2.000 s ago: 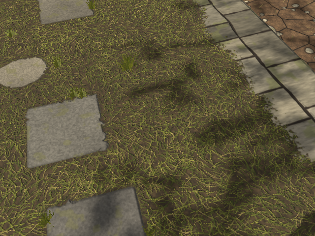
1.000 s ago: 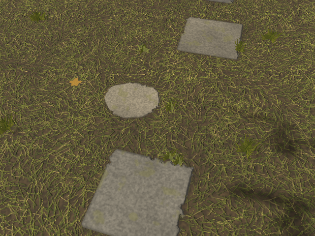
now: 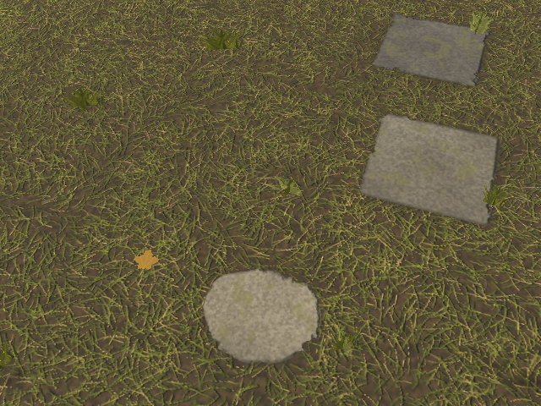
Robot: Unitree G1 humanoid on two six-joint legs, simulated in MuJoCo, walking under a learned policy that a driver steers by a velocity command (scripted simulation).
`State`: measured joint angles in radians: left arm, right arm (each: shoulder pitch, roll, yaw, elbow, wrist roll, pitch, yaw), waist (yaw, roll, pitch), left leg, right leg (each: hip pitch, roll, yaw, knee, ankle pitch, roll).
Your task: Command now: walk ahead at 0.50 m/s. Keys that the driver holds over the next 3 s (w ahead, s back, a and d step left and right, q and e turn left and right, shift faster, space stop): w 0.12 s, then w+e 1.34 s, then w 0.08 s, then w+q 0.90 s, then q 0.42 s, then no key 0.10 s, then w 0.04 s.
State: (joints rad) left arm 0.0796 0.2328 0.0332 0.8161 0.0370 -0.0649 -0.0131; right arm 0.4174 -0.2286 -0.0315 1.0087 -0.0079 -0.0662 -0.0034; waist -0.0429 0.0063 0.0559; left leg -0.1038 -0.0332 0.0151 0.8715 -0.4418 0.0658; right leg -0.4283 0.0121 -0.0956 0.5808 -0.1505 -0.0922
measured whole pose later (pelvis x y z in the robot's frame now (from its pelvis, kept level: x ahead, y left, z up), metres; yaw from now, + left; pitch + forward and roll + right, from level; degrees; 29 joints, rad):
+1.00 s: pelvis +0.50 -0.05 +0.00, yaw -27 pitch +1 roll +1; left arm 0.01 0.23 0.05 0.77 0.05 -0.01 -0.07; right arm 0.41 -0.22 -0.05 0.97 -0.02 -0.06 -0.02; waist -0.05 -0.01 0.06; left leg 0.08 0.07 0.33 0.44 -0.46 -0.04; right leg -0.47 0.01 -0.12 0.58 -0.19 -0.15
